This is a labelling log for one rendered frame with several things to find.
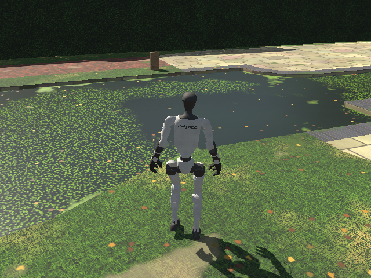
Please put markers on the robot right thigh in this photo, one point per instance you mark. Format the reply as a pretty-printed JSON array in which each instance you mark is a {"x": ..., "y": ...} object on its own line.
[{"x": 198, "y": 176}]

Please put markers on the robot left forearm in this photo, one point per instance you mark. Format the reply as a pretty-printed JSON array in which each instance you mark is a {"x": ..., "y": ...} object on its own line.
[{"x": 157, "y": 152}]

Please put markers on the robot left thigh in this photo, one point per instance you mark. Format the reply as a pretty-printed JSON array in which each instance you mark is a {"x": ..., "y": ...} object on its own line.
[{"x": 171, "y": 170}]

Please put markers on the left robot hand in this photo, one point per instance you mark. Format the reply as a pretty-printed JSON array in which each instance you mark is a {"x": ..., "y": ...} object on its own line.
[{"x": 152, "y": 165}]

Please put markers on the robot right upper arm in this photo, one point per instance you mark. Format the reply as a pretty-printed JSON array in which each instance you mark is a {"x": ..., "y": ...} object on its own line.
[{"x": 205, "y": 123}]

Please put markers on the robot left upper arm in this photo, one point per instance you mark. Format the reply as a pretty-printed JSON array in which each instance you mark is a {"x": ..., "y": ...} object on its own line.
[{"x": 166, "y": 130}]

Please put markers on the robot thigh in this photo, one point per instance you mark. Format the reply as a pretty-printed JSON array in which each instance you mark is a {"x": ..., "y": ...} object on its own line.
[
  {"x": 198, "y": 176},
  {"x": 171, "y": 170}
]

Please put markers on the robot right forearm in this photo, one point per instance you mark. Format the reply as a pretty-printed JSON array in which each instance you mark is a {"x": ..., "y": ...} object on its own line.
[{"x": 214, "y": 154}]

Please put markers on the right robot hand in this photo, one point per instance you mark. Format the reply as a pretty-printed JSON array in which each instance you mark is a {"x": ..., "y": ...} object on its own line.
[{"x": 216, "y": 167}]

